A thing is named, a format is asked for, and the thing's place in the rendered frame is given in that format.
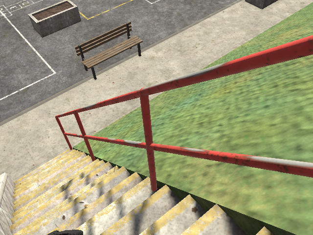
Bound stairs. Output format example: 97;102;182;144
10;148;273;235

